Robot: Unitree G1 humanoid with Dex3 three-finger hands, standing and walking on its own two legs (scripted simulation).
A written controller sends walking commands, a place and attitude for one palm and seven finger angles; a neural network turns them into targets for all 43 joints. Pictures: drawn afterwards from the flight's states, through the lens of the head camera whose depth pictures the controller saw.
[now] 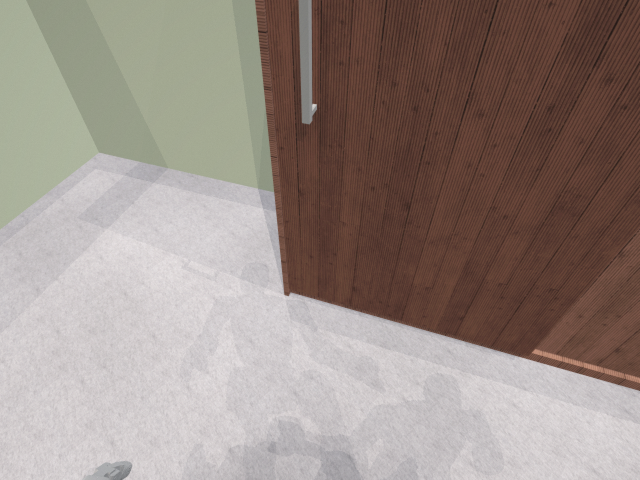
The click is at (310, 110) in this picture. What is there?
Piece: wardrobe's sliding door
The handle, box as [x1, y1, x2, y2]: [299, 0, 316, 123]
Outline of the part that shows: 299,0 302,122 309,123 311,121 311,116 316,109 316,104 311,103 311,0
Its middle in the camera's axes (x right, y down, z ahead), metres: -0.02 -0.38 +0.78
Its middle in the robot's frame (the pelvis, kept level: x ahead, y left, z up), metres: +0.85 +0.07 +0.17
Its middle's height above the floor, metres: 0.95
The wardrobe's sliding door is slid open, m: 0.00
